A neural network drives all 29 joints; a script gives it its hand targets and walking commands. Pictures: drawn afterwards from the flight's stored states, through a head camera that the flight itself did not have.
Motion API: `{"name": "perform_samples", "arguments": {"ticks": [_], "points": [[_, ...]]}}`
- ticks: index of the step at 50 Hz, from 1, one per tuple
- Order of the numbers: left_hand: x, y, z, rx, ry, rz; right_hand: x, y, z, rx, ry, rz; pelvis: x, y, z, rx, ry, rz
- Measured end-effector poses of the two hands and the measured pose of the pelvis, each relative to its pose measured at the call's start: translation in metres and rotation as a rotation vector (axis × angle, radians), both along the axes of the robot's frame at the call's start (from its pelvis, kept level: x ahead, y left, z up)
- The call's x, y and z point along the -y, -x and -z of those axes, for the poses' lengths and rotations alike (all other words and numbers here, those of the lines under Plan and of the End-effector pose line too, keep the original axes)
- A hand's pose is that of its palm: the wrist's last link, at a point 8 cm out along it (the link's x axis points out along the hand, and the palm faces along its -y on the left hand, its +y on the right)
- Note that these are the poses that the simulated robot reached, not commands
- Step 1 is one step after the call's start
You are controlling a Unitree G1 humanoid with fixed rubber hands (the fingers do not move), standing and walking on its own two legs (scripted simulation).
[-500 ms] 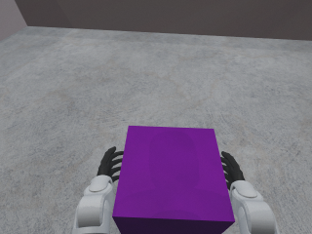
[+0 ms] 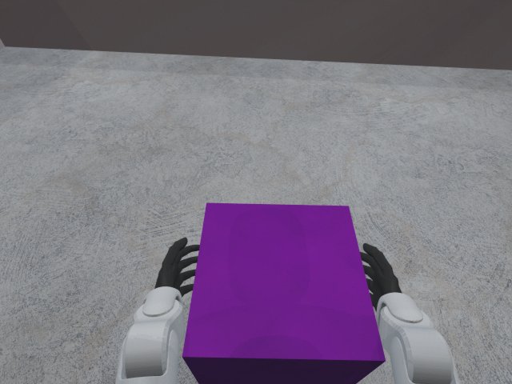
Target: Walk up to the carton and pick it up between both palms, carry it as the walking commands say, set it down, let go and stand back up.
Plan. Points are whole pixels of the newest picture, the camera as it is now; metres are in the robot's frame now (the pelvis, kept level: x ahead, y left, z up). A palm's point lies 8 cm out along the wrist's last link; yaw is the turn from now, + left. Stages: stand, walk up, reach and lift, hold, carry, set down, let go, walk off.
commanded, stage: carry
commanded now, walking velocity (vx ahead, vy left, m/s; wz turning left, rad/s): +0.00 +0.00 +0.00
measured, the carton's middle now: (273, 308) +0.27 -0.02 -0.04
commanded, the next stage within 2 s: none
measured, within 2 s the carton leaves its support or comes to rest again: neither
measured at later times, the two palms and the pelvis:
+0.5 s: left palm (158, 192) +0.47 +0.18 +0.05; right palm (325, 197) +0.44 -0.13 +0.04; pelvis +0.19 +0.05 +0.01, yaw -1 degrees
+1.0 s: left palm (150, 143) +0.63 +0.23 +0.04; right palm (288, 134) +0.63 -0.09 +0.05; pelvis +0.37 +0.07 +0.01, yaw +1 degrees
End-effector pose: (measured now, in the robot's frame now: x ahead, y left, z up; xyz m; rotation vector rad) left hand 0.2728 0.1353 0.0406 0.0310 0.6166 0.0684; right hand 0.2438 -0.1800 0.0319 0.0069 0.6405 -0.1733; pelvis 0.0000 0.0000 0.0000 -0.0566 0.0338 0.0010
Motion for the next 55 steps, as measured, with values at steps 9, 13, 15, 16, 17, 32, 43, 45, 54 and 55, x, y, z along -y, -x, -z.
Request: {"name": "perform_samples", "arguments": {"ticks": [9,13,15,16,17,32,43,45,54,55], "points": [[-0.053,-0.050,0.014,-0.029,0.068,-0.141,-0.053,-0.098,-0.016,-0.022,0.045,-0.125,-0.013,-0.074,-0.007,0.014,-0.038,0.015],[-0.064,-0.092,-0.001,-0.017,0.037,-0.091,-0.063,-0.124,-0.019,-0.011,0.025,-0.082,-0.028,-0.105,-0.013,-0.005,-0.019,0.035],[-0.064,-0.115,-0.008,-0.012,0.018,-0.060,-0.062,-0.134,-0.017,-0.006,0.013,-0.055,-0.035,-0.118,-0.015,-0.016,-0.015,0.046],[-0.062,-0.125,-0.011,-0.008,0.010,-0.043,-0.061,-0.139,-0.017,-0.003,0.007,-0.040,-0.038,-0.125,-0.015,-0.019,-0.013,0.053],[-0.060,-0.136,-0.013,-0.005,0.005,-0.027,-0.059,-0.145,-0.016,0.000,0.003,-0.024,-0.040,-0.132,-0.015,-0.020,-0.014,0.059],[-0.078,-0.228,0.008,-0.015,0.048,-0.084,-0.077,-0.262,-0.022,-0.008,0.034,-0.071,-0.053,-0.246,-0.007,0.009,-0.043,0.028],[-0.082,-0.324,-0.015,0.014,-0.011,-0.021,-0.082,-0.331,-0.011,0.020,-0.017,-0.015,-0.072,-0.322,-0.008,-0.004,-0.017,0.026],[-0.080,-0.337,-0.014,-0.004,-0.008,-0.031,-0.080,-0.344,-0.007,-0.001,-0.015,-0.025,-0.073,-0.337,-0.008,-0.008,-0.018,0.003],[-0.106,-0.379,0.004,-0.024,0.033,-0.079,-0.105,-0.413,-0.021,-0.018,0.019,-0.066,-0.079,-0.396,-0.010,-0.002,-0.033,0.017],[-0.109,-0.387,0.001,-0.017,0.025,-0.077,-0.108,-0.419,-0.020,-0.012,0.006,-0.060,-0.081,-0.402,-0.010,-0.005,-0.024,0.023]]}}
